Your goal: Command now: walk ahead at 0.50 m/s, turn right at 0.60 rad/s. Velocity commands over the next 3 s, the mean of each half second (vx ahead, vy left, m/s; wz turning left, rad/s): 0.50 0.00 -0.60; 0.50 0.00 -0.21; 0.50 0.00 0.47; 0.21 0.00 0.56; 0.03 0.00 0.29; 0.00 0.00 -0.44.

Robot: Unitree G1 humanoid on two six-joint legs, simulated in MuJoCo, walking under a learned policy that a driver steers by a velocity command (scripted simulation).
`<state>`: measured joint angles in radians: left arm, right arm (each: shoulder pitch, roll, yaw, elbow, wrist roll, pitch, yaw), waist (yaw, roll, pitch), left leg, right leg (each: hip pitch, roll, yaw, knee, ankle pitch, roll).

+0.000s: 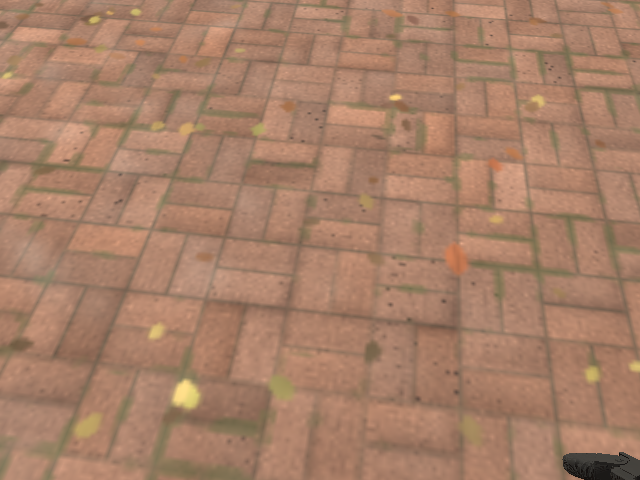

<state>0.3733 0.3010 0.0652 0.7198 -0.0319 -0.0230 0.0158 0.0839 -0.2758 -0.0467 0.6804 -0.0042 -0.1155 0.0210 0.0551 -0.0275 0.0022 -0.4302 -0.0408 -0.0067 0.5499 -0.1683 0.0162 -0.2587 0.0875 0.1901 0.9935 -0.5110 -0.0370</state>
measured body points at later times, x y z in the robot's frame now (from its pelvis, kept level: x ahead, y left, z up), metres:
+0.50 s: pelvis +0.25 -0.07 -0.01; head +0.29 -0.09 +0.44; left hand +0.54 +0.10 -0.08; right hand +0.19 -0.36 -0.14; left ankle +0.10 +0.12 -0.67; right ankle +0.33 -0.17 -0.73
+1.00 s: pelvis +0.55 -0.14 -0.01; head +0.58 -0.15 +0.44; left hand +0.69 +0.12 -0.12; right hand +0.65 -0.45 -0.09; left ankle +0.69 -0.10 -0.73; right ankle +0.34 -0.18 -0.71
